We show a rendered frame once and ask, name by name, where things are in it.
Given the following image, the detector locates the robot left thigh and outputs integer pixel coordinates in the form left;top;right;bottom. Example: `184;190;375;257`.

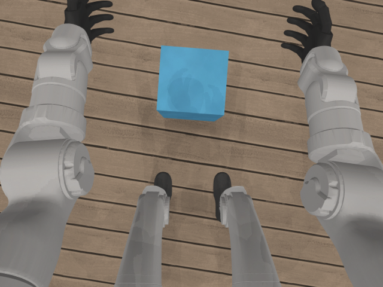
114;191;170;287

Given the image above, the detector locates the robot thigh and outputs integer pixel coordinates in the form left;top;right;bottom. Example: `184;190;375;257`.
220;192;282;287
114;191;170;287

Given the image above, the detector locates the left robot forearm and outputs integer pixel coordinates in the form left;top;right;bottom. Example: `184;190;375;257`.
0;23;93;195

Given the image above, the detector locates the robot right thigh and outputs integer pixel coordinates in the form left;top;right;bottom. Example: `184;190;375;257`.
220;192;282;287

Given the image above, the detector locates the right robot forearm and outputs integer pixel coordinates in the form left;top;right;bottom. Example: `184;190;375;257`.
297;46;383;170

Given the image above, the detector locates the robot right hand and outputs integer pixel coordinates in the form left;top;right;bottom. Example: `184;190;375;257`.
281;0;333;63

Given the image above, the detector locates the left robot upper arm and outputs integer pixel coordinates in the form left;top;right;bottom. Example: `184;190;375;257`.
0;138;95;287

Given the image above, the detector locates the right robot upper arm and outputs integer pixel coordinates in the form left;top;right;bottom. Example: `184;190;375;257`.
300;160;383;287

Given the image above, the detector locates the robot left hand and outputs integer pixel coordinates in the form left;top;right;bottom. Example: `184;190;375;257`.
64;0;114;44

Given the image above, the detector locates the carton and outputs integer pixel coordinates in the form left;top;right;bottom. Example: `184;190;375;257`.
157;45;229;121

